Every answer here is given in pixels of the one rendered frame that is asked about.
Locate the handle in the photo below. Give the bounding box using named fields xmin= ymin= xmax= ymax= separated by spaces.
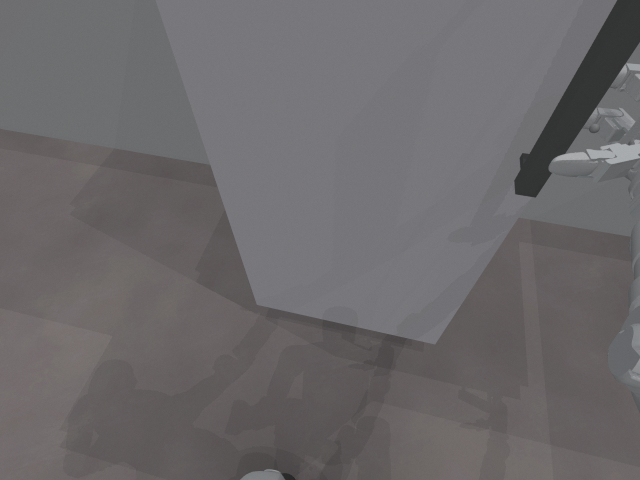
xmin=514 ymin=0 xmax=640 ymax=198

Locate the robot right hand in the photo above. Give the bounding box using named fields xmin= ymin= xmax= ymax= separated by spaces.
xmin=548 ymin=63 xmax=640 ymax=183

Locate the fridge door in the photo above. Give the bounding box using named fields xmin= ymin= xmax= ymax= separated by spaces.
xmin=156 ymin=0 xmax=617 ymax=344

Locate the right robot upper arm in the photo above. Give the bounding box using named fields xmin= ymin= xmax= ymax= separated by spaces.
xmin=608 ymin=306 xmax=640 ymax=413

